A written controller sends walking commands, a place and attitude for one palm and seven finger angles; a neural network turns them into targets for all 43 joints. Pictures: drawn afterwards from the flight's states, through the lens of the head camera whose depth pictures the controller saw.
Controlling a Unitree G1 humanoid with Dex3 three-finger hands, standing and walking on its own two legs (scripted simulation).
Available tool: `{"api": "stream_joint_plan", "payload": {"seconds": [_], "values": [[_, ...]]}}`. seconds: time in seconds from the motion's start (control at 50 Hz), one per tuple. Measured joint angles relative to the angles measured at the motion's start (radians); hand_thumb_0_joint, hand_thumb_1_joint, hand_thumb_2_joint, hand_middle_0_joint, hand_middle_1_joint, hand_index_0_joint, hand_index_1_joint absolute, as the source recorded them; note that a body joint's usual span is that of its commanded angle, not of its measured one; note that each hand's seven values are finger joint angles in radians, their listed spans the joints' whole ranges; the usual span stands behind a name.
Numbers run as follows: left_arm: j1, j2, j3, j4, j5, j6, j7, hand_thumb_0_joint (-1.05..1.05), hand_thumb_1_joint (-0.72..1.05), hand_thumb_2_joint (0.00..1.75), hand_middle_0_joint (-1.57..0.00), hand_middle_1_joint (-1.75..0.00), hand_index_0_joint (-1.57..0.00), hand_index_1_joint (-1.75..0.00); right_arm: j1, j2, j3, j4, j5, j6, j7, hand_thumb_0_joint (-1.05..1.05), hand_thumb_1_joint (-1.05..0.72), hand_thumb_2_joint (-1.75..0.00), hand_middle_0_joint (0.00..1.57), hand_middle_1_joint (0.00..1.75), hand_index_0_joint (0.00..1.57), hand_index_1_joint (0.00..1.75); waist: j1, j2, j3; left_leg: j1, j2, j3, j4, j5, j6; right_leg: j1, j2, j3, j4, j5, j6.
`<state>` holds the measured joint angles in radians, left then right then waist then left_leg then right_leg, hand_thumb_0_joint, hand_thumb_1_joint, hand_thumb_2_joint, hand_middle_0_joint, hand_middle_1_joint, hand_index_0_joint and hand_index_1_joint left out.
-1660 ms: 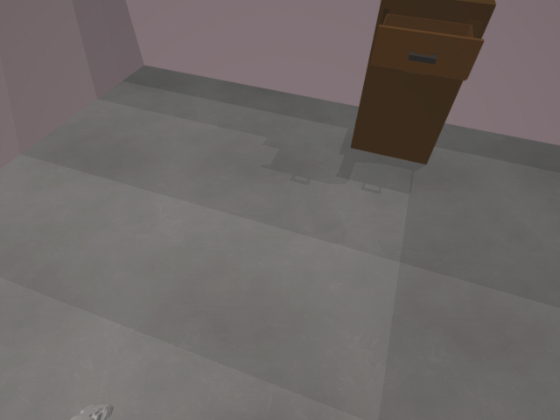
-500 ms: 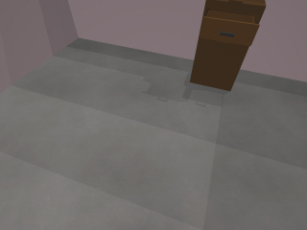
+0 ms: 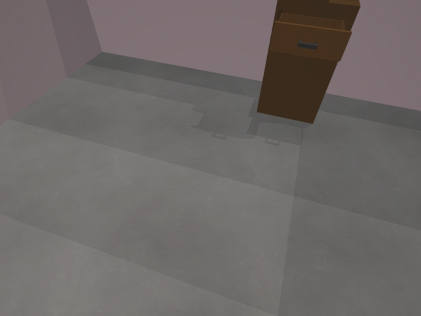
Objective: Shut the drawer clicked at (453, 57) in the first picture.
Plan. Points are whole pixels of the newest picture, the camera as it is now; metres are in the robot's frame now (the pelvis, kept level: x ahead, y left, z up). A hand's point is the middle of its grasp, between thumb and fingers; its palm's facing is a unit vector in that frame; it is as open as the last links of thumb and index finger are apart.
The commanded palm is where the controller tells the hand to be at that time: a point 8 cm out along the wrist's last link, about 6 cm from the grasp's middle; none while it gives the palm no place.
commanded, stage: walk to a spot facing it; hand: left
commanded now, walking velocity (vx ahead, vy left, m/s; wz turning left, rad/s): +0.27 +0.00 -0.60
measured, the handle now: (307, 44) +1.44 -0.41 -0.10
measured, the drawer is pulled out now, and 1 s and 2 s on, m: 0.20 0.20 0.20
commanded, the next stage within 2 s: none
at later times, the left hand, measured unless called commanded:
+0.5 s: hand out of the picture +0.10 +0.14 -0.16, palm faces -0.18 -0.97 -0.18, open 7.4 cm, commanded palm none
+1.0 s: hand (191, 180) +0.53 +0.10 -0.16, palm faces -0.50 -0.84 -0.21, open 7.4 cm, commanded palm none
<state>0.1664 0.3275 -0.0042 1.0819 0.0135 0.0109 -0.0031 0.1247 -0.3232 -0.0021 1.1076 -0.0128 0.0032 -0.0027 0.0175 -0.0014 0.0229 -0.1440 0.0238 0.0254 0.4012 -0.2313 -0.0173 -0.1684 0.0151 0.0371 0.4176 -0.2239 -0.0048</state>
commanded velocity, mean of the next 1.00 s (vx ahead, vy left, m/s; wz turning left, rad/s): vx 0.33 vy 0.00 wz -0.53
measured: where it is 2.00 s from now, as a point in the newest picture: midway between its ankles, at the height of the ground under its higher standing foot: (280, 238)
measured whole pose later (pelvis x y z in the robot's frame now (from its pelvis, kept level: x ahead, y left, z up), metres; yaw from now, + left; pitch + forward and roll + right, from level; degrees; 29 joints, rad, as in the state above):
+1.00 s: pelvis +0.33 -0.03 +0.00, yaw -34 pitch +0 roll +0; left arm 0.17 0.26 0.10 0.93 0.04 0.02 -0.04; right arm 0.34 -0.17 -0.05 1.04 -0.02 -0.07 -0.02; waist 0.00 -0.04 0.04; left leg -0.14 0.06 0.28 0.40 -0.26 0.04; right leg -0.64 -0.09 -0.03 1.15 -0.17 0.02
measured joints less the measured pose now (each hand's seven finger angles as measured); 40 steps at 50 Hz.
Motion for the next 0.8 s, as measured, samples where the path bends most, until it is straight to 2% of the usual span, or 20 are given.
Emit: {"api": "stream_joint_plan", "payload": {"seconds": [0.1, 0.16, 0.2, 0.22, 0.24, 0.28, 0.32, 0.36, 0.44, 0.52, 0.6, 0.66, 0.7, 0.72, 0.76, 0.8], "values": [[0.087, -0.039, 0.015, -0.034, 0.007, 0.020, -0.023, 0.01, 0.91, 0.90, -0.20, -0.30, -0.20, -0.30, 0.055, 0.046, -0.012, -0.044, -0.003, 0.002, 0.005, 0.00, -0.90, -0.90, 0.20, 0.30, 0.20, 0.30, 0.008, -0.006, -0.018, -0.012, 0.018, 0.056, 0.076, -0.077, 0.000, -0.066, 0.015, 0.037, 0.146, -0.119, -0.014], [0.131, -0.070, 0.028, -0.046, 0.009, 0.023, -0.035, 0.01, 0.91, 0.90, -0.20, -0.30, -0.20, -0.30, 0.089, 0.068, -0.023, -0.061, -0.004, -0.010, 0.005, 0.00, -0.90, -0.90, 0.20, 0.30, 0.21, 0.30, 0.013, -0.001, -0.006, 0.006, 0.040, 0.102, 0.105, -0.119, -0.009, -0.124, -0.002, -0.030, 0.276, -0.210, -0.008], [0.148, -0.093, 0.034, -0.053, 0.011, 0.018, -0.044, 0.01, 0.91, 0.90, -0.20, -0.30, -0.20, -0.30, 0.112, 0.074, -0.028, -0.064, -0.006, -0.015, 0.003, 0.00, -0.90, -0.90, 0.20, 0.30, 0.21, 0.30, 0.009, 0.014, 0.007, 0.016, 0.063, 0.124, 0.140, -0.154, -0.024, -0.131, -0.013, -0.081, 0.270, -0.212, -0.007], [0.154, -0.103, 0.036, -0.061, 0.012, 0.008, -0.047, 0.01, 0.91, 0.90, -0.20, -0.30, -0.20, -0.30, 0.125, 0.073, -0.030, -0.065, -0.006, -0.015, 0.003, 0.00, -0.90, -0.90, 0.20, 0.30, 0.21, 0.30, 0.007, 0.027, 0.015, 0.005, 0.081, 0.125, 0.188, -0.185, -0.029, -0.119, -0.008, -0.098, 0.230, -0.157, -0.014], [0.158, -0.111, 0.039, -0.066, 0.015, -0.008, -0.045, 0.01, 0.91, 0.90, -0.20, -0.30, -0.20, -0.30, 0.136, 0.075, -0.033, -0.061, -0.003, -0.010, 0.002, 0.00, -0.90, -0.90, 0.20, 0.30, 0.21, 0.30, 0.005, 0.036, 0.020, -0.035, 0.096, 0.116, 0.299, -0.230, -0.027, -0.123, 0.002, -0.109, 0.240, -0.119, -0.034], [0.171, -0.127, 0.040, -0.074, 0.007, -0.036, -0.028, 0.01, 0.91, 0.90, -0.20, -0.30, -0.20, -0.30, 0.145, 0.081, -0.035, -0.043, -0.001, 0.009, 0.004, 0.00, -0.90, -0.90, 0.20, 0.30, 0.20, 0.30, 0.016, 0.040, 0.023, -0.137, 0.086, 0.063, 0.547, -0.269, -0.018, -0.112, 0.018, -0.112, 0.250, -0.138, -0.063], [0.196, -0.145, 0.038, -0.078, 0.005, -0.050, -0.016, 0.01, 0.91, 0.90, -0.20, -0.30, -0.20, -0.30, 0.134, 0.088, -0.037, -0.036, -0.003, 0.016, 0.006, 0.01, -0.91, -0.90, 0.20, 0.30, 0.20, 0.30, 0.029, 0.035, 0.024, -0.231, 0.072, 0.039, 0.698, -0.215, -0.018, -0.074, 0.033, -0.094, 0.194, -0.138, -0.075], [0.224, -0.161, 0.033, -0.072, 0.006, -0.056, -0.010, 0.01, 0.91, 0.90, -0.20, -0.30, -0.20, -0.30, 0.111, 0.095, -0.042, -0.050, -0.007, 0.013, 0.010, 0.01, -0.91, -0.90, 0.20, 0.30, 0.20, 0.30, 0.031, 0.027, 0.023, -0.308, 0.071, 0.035, 0.740, -0.146, -0.027, -0.033, 0.041, -0.066, 0.116, -0.107, -0.070], [0.269, -0.185, 0.029, -0.046, 0.009, -0.062, -0.009, 0.01, 0.91, 0.90, -0.20, -0.30, -0.20, -0.30, 0.057, 0.111, -0.052, -0.106, -0.006, -0.001, 0.017, 0.01, -0.91, -0.90, 0.20, 0.30, 0.20, 0.30, 0.021, 0.014, 0.016, -0.429, 0.083, 0.026, 0.694, -0.038, -0.048, 0.036, 0.048, -0.011, -0.008, -0.066, -0.071], [0.287, -0.193, 0.031, -0.030, 0.012, -0.067, -0.004, 0.01, 0.91, 0.90, -0.21, -0.30, -0.20, -0.30, 0.004, 0.124, -0.056, -0.148, -0.004, -0.007, 0.024, 0.01, -0.91, -0.90, 0.20, 0.30, 0.20, 0.30, 0.028, 0.014, 0.018, -0.491, 0.095, 0.011, 0.603, 0.028, -0.056, 0.095, 0.052, 0.038, -0.068, -0.068, -0.059], [0.287, -0.182, 0.039, -0.030, 0.016, -0.067, 0.005, 0.01, 0.91, 0.90, -0.21, -0.30, -0.20, -0.30, -0.044, 0.135, -0.054, -0.173, 0.000, -0.011, 0.029, 0.01, -0.91, -0.90, 0.20, 0.30, 0.20, 0.30, 0.049, 0.009, 0.026, -0.476, 0.085, 0.016, 0.452, 0.047, -0.045, 0.149, 0.046, 0.080, -0.080, -0.109, -0.041], [0.285, -0.163, 0.048, -0.034, 0.016, -0.062, 0.008, 0.01, 0.91, 0.90, -0.21, -0.30, -0.20, -0.30, -0.069, 0.145, -0.047, -0.191, 0.003, -0.022, 0.030, 0.01, -0.91, -0.90, 0.20, 0.30, 0.20, 0.30, 0.063, -0.005, 0.030, -0.401, 0.056, 0.029, 0.305, 0.032, -0.025, 0.179, 0.035, 0.114, -0.049, -0.169, -0.022], [0.294, -0.150, 0.059, -0.035, 0.011, -0.058, 0.007, 0.01, 0.91, 0.90, -0.21, -0.30, -0.20, -0.30, -0.071, 0.147, -0.034, -0.210, 0.000, -0.047, 0.024, 0.01, -0.91, -0.90, 0.20, 0.30, 0.20, 0.30, 0.059, -0.010, 0.025, -0.308, 0.043, 0.041, 0.183, 0.063, -0.004, 0.156, 0.038, 0.134, 0.072, -0.242, -0.015], [0.282, -0.140, 0.067, -0.031, 0.005, -0.051, 0.004, 0.01, 0.91, 0.90, -0.21, -0.30, -0.20, -0.30, -0.073, 0.151, -0.032, -0.214, -0.005, -0.062, 0.018, 0.01, -0.91, -0.90, 0.20, 0.30, 0.20, 0.30, 0.053, -0.018, 0.031, -0.306, 0.044, 0.054, 0.211, 0.074, 0.014, 0.101, 0.038, 0.119, 0.226, -0.277, -0.019], [0.243, -0.115, 0.079, -0.028, 0.002, -0.034, 0.000, 0.01, 0.91, 0.90, -0.20, -0.30, -0.20, -0.30, -0.063, 0.161, -0.022, -0.217, -0.008, -0.071, 0.012, 0.00, -0.91, -0.90, 0.20, 0.30, 0.20, 0.30, 0.051, -0.039, 0.043, -0.287, 0.053, 0.097, 0.274, 0.004, 0.040, -0.037, 0.033, 0.077, 0.570, -0.294, -0.029], [0.199, -0.093, 0.090, -0.037, 0.008, -0.023, -0.009, 0.01, 0.91, 0.90, -0.20, -0.30, -0.20, -0.30, -0.030, 0.169, -0.020, -0.207, -0.009, -0.072, 0.006, 0.00, -0.91, -0.90, 0.20, 0.30, 0.20, 0.30, 0.041, -0.047, 0.043, -0.234, 0.060, 0.129, 0.252, -0.034, 0.049, -0.163, 0.010, 0.010, 0.785, -0.231, -0.029]]}}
